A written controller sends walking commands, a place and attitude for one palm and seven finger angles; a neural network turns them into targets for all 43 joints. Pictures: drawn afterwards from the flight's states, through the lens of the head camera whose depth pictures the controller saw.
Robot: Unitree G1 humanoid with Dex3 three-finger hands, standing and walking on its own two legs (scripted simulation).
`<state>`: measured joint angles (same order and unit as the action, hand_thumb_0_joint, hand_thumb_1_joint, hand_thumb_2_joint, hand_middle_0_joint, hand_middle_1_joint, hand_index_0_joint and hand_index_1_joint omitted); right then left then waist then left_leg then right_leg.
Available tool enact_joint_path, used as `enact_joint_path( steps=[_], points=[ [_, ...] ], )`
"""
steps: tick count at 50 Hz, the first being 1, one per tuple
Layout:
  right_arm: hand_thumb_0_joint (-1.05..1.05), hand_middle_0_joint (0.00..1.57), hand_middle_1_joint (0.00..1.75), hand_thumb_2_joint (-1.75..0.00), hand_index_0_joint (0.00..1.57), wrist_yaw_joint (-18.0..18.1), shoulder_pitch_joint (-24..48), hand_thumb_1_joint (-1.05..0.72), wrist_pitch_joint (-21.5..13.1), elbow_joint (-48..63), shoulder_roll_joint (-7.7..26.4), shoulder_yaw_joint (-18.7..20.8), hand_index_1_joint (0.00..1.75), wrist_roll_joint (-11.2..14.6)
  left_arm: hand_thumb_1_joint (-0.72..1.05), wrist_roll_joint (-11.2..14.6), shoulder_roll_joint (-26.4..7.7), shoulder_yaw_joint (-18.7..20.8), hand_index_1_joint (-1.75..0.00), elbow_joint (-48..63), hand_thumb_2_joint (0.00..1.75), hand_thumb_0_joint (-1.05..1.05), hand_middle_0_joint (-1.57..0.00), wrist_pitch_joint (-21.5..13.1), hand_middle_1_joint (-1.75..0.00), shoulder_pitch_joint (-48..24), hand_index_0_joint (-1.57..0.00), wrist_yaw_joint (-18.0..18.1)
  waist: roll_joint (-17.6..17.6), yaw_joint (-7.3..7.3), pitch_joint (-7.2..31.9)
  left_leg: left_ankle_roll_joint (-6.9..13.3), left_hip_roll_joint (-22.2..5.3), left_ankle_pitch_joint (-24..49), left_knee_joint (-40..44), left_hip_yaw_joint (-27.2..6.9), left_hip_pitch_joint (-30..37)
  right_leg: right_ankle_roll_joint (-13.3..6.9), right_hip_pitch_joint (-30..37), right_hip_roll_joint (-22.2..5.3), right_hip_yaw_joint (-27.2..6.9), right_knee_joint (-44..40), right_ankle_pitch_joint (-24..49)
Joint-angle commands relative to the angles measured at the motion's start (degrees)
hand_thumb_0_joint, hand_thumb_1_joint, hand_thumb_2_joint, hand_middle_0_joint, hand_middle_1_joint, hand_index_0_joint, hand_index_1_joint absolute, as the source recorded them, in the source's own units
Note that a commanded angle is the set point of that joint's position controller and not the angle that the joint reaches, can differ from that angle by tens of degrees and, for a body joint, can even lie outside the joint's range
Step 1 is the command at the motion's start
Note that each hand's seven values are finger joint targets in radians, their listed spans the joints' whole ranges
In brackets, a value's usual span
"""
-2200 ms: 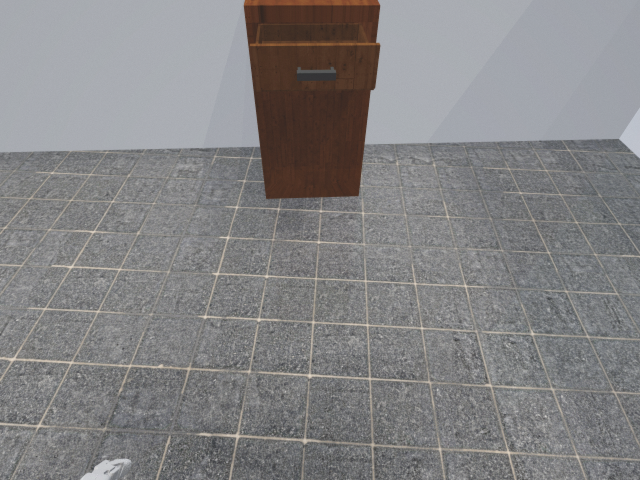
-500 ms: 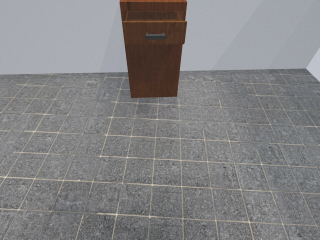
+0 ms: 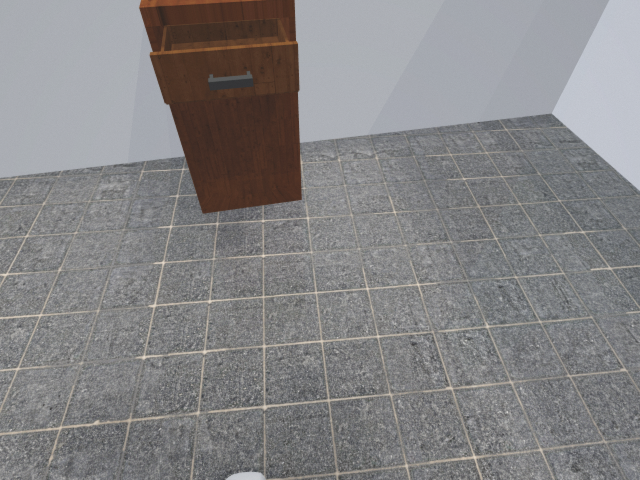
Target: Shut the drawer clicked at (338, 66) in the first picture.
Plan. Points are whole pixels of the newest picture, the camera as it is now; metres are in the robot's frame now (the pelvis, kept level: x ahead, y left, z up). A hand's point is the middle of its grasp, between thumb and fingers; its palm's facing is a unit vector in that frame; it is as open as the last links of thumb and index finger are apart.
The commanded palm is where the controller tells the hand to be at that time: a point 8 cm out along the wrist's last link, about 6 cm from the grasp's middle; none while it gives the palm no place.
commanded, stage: walk to a spot facing it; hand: left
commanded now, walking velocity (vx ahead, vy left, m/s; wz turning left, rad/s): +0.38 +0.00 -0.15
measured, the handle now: (230, 78) +1.11 +0.34 -0.05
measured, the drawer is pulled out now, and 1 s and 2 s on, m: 0.19 0.19 0.19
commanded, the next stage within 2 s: turn to face it in 0.90 s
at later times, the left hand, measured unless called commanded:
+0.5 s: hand (175, 417) +0.23 +0.25 -0.18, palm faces -0.04 -0.99 -0.15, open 7.4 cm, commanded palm none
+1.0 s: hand (287, 245) +0.60 +0.12 -0.17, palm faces -0.40 -0.91 -0.14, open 7.4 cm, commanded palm none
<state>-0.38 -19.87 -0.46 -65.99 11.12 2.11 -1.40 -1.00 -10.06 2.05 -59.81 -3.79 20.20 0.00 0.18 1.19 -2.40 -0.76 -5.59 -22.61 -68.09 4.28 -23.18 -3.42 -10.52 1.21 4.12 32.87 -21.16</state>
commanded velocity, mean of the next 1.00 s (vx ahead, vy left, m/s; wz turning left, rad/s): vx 0.29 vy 0.00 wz -0.38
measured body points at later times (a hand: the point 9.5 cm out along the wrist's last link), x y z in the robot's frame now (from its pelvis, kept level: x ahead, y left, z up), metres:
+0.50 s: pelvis +0.23 +0.08 +0.00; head +0.23 +0.10 +0.45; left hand +0.24 +0.31 -0.17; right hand +0.27 -0.17 -0.13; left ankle +0.28 +0.13 -0.73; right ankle +0.17 -0.06 -0.62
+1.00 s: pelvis +0.43 +0.01 -0.01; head +0.47 +0.00 +0.44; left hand +0.62 +0.17 -0.16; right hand +0.24 -0.12 -0.15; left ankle +0.29 +0.13 -0.72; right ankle +0.50 -0.09 -0.72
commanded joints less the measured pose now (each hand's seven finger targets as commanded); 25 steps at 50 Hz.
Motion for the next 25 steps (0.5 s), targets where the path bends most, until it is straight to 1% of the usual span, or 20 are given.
enact_joint_path(
  steps=[1, 2, 4, 7, 9, 11, 12, 13, 14, 15, 16, 17, 18, 19, 20, 21, 22, 23, 24, 25],
  points=[
    [0.00, 0.20, 0.30, -0.90, 0.20, -0.1, 5.0, -0.90, -1.8, 7.2, 1.7, 1.1, 0.30, 0.0, 0.90, -0.4, -7.0, 1.1, -0.30, -0.9, 0.90, 0.00, -0.20, -0.7, -0.30, 6.8, -0.20, 0.9, 3.3, -1.24, -4.9, -1.2, -2.7, 7.4, 1.4, -0.6, -14.1, -6.7, 2.0, -15.3, -14.8, -20.1, 21.3],
    [0.00, 0.20, 0.30, -0.90, 0.20, -0.3, 5.2, -0.90, -1.5, 7.5, 1.7, 1.2, 0.30, 0.1, 0.90, -0.3, -6.6, 1.0, -0.30, -1.1, 0.90, 0.00, -0.20, -0.9, -0.30, 6.4, -0.20, 0.9, 4.5, -1.67, -5.1, -1.6, -2.7, 9.2, 3.2, -0.3, -13.7, -6.5, 1.0, -14.5, -13.4, -21.1, 21.1],
    [0.00, 0.20, 0.30, -0.90, 0.20, -0.7, 7.6, -0.90, -1.4, 8.8, 1.7, 1.3, 0.30, 0.3, 0.90, -0.2, -5.9, 0.8, -0.30, -1.8, 0.90, 0.00, -0.20, -1.2, -0.30, 7.5, -0.20, 1.0, 5.6, -1.52, -6.2, -1.7, -2.4, 12.7, 6.7, 0.3, -15.0, -6.1, 1.7, -13.3, -11.7, -22.1, 23.0],
    [0.00, 0.20, 0.30, -0.90, 0.20, -1.2, 12.6, -0.90, -2.0, 11.0, 1.1, 1.0, 0.30, 0.5, 0.90, -0.2, -5.6, 0.8, -0.30, -2.8, 0.90, 0.00, -0.20, -1.4, -0.30, 9.3, -0.20, 1.4, 5.8, -0.08, -6.4, -1.2, -1.6, 14.8, 15.3, 1.9, -16.0, -5.7, 6.1, -12.2, -10.0, -21.7, 29.1],
    [0.00, 0.20, 0.30, -0.90, 0.20, -1.4, 15.6, -0.90, -2.5, 12.3, 0.6, 0.7, 0.30, 0.7, 0.90, -0.3, -5.5, 0.9, -0.30, -3.3, 0.90, 0.00, -0.20, -1.3, -0.30, 9.6, -0.20, 1.7, 6.6, 0.58, -6.9, -0.4, -1.0, 15.1, 22.0, 2.7, -13.5, -5.2, 7.4, -12.4, -9.2, -21.3, 32.5],
    [0.00, 0.20, 0.30, -0.90, 0.20, -1.4, 15.9, -0.90, -3.0, 12.8, 0.8, 0.8, 0.30, 0.8, 0.90, -0.4, -6.5, 1.3, -0.30, -3.4, 0.90, 0.00, -0.20, -1.1, -0.30, 8.9, -0.20, 1.8, 7.0, 0.35, -6.6, 1.0, 0.1, 14.1, 26.9, 2.9, -7.5, -4.7, 7.1, -13.0, -8.8, -19.5, 36.3],
    [0.00, 0.20, 0.30, -0.90, 0.20, -1.2, 14.1, -0.90, -3.2, 12.4, 1.3, 1.0, 0.30, 0.9, 0.90, -0.4, -7.4, 1.5, -0.30, -3.3, 0.90, 0.00, -0.20, -1.1, -0.30, 8.2, -0.20, 1.8, 6.5, -0.77, -5.2, 1.8, 1.6, 12.9, 28.5, 3.6, -3.2, -4.7, 7.3, -13.2, -8.2, -16.7, 41.3],
    [0.00, 0.20, 0.30, -0.90, 0.20, -0.7, 9.8, -0.90, -3.4, 11.1, 2.0, 1.4, 0.30, 0.6, 0.90, -0.4, -7.7, 1.7, -0.30, -3.2, 0.90, 0.00, -0.20, -1.1, -0.30, 7.7, -0.20, 1.8, 5.9, -2.80, -3.4, 2.6, 3.2, 12.8, 30.5, 4.4, 3.0, -4.3, 6.4, -12.9, -7.6, -11.7, 46.4],
    [0.00, 0.20, 0.30, -0.90, 0.20, -0.2, 1.6, -0.90, -3.6, 8.6, 3.4, 1.9, 0.30, 0.2, 0.90, -0.3, -7.8, 1.9, -0.30, -3.0, 0.90, 0.00, -0.20, -1.1, -0.30, 6.9, -0.20, 1.8, 5.1, -6.47, 0.9, 3.3, 4.1, 14.4, 34.2, 3.6, 12.2, -3.1, 5.1, -11.3, -6.1, -2.2, 47.9],
    [0.00, 0.20, 0.30, -0.90, 0.20, 0.4, -8.1, -0.90, -3.7, 6.2, 7.4, 2.8, 0.30, -0.1, 0.90, 0.0, -6.5, 1.9, -0.30, -2.6, 0.90, 0.00, -0.20, -1.0, -0.30, 7.0, -0.20, 1.6, -0.6, -9.79, 7.5, 4.3, 0.3, 14.8, 35.6, -1.6, 25.7, -1.7, -0.9, -8.5, -4.9, 10.6, 36.5],
    [0.00, 0.20, 0.30, -0.90, 0.20, 0.9, -13.1, -0.90, -3.9, 5.2, 14.1, 4.3, 0.30, -1.1, 0.90, 0.9, -2.9, 2.0, -0.30, -1.9, 0.90, 0.00, -0.20, -0.4, -0.30, 12.2, -0.20, 0.9, -17.5, -8.90, 14.4, 9.4, -16.6, 9.8, 43.0, -25.4, 37.7, 0.8, -14.7, 1.1, -0.1, 30.9, 1.7],
    [0.00, 0.20, 0.30, -0.90, 0.20, 1.1, -13.3, -0.90, -3.4, 5.1, 15.0, 4.2, 0.30, -0.1, 0.90, 0.6, -2.7, 1.6, -0.30, -0.3, 0.90, 0.00, -0.20, -0.7, -0.30, 10.2, -0.20, 0.7, -18.7, -7.78, 14.6, 11.7, -22.1, 3.6, 53.4, -37.9, 34.8, 0.2, -20.4, 2.2, -5.4, 43.7, -10.6],
    [0.00, 0.20, 0.30, -0.90, 0.20, 1.2, -7.2, -0.90, -3.1, 6.1, 12.0, 3.8, 0.30, 0.2, 0.90, 0.5, -3.6, 1.6, -0.30, 0.0, 0.90, 0.00, -0.20, -0.4, -0.30, 6.5, -0.20, 0.7, -10.5, -6.26, 7.3, 11.6, -21.6, -6.3, 56.8, -34.4, 25.8, -0.3, -22.5, -1.9, -7.3, 47.6, -6.2],
    [0.00, 0.20, 0.30, -0.90, 0.20, 1.3, -2.2, -0.90, -3.4, 7.3, 8.1, 2.9, 0.30, 0.4, 0.90, 0.2, -2.7, 1.6, -0.30, 0.2, 0.90, 0.00, -0.20, -0.1, -0.30, 3.8, -0.20, 0.4, -8.3, -4.46, 2.1, 9.7, -19.3, -7.2, 57.9, -28.2, 17.8, -0.1, -24.3, -4.6, -6.8, 48.0, -0.1],
    [0.00, 0.20, 0.30, -0.90, 0.20, 1.3, 1.4, -0.90, -3.8, 8.4, 4.9, 1.8, 0.30, 0.2, 0.90, -0.3, -2.4, 1.7, -0.30, 0.1, 0.90, 0.00, -0.20, 0.4, -0.30, 2.6, -0.20, -0.1, -4.2, -2.59, -2.5, 8.8, -17.7, -5.9, 58.5, -23.1, 10.6, 0.5, -23.5, -6.5, -6.4, 47.0, 2.6],
    [0.00, 0.20, 0.30, -0.90, 0.20, 1.4, 1.9, -0.90, -4.3, 8.1, 3.0, 1.3, 0.30, 0.1, 0.90, -0.8, -1.2, 1.7, -0.30, -0.5, 0.90, 0.00, -0.20, 1.3, -0.30, 3.6, -0.20, -0.5, -3.7, -1.02, -3.3, 7.0, -15.1, -1.9, 58.6, -16.6, 6.8, 1.0, -20.8, -7.3, -6.6, 44.7, 5.0],
    [0.00, 0.20, 0.30, -0.90, 0.20, 1.4, 1.8, -0.90, -4.8, 7.8, 1.7, 1.1, 0.30, 0.2, 0.90, -1.0, -0.1, 1.7, -0.30, -0.9, 0.90, 0.00, -0.20, 2.1, -0.30, 4.9, -0.20, -0.6, -3.9, 0.11, -3.6, 5.7, -13.4, 1.3, 58.9, -11.8, 4.0, 1.4, -19.0, -7.3, -6.2, 43.1, 6.5],
    [0.00, 0.20, 0.30, -0.90, 0.20, 1.5, 2.2, -0.90, -5.0, 7.4, 1.5, 1.0, 0.30, 0.3, 0.90, -1.0, 0.8, 1.6, -0.30, -1.2, 0.90, 0.00, -0.20, 2.9, -0.30, 6.3, -0.20, -0.6, -4.8, 1.20, -3.1, 5.1, -12.0, 2.9, 59.0, -7.8, 2.6, 1.8, -18.5, -7.2, -5.8, 41.9, 7.8],
    [0.00, 0.20, 0.30, -0.90, 0.20, 1.5, 1.7, -0.90, -5.3, 7.6, 0.9, 1.2, 0.30, 0.3, 0.90, -1.1, 1.0, 1.9, -0.30, -0.9, 0.90, 0.00, -0.20, 3.5, -0.30, 6.3, -0.20, -0.5, -4.9, 1.30, -2.7, 5.2, -11.5, 4.3, 59.6, -5.6, 2.5, 2.2, -19.3, -7.6, -5.8, 41.0, 9.5],
    [0.00, 0.20, 0.30, -0.90, 0.20, 1.6, 1.4, -0.90, -5.5, 7.6, 0.7, 1.4, 0.30, 0.4, 0.90, -1.1, 1.0, 2.1, -0.30, -0.4, 0.90, 0.00, -0.20, 3.8, -0.30, 5.9, -0.20, -0.6, -3.8, 1.63, -2.2, 5.0, -11.0, 6.7, 59.7, -4.1, 4.0, 2.5, -20.7, -7.6, -5.7, 40.4, 11.6]
  ],
)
